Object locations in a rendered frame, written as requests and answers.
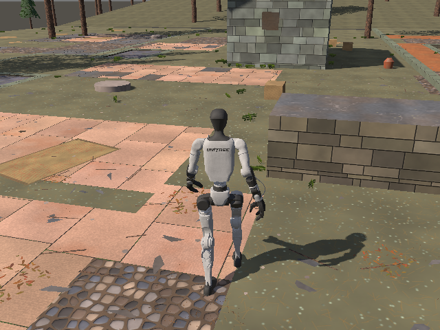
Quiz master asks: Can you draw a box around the left robot upper arm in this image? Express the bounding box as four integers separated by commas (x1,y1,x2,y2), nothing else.
188,138,205,174

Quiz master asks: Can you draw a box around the right robot hand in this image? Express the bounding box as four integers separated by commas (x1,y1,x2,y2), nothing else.
250,199,265,221

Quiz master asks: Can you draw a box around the robot thigh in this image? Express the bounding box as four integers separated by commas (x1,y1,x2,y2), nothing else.
229,190,243,229
197,193,215,250

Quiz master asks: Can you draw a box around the right robot upper arm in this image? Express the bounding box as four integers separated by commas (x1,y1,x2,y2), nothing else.
233,138,252,177

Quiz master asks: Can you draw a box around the robot right thigh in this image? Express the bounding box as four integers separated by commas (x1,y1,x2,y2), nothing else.
229,190,243,229

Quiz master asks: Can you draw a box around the right robot forearm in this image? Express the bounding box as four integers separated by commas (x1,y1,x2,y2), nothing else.
246,166,263,202

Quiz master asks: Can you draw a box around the robot left thigh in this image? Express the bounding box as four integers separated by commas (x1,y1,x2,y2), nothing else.
197,193,215,250

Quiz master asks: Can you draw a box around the left robot hand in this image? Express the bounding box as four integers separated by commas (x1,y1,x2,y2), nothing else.
187,181,203,193

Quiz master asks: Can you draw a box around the left robot forearm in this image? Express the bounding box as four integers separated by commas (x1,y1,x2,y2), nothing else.
186,165,196,184

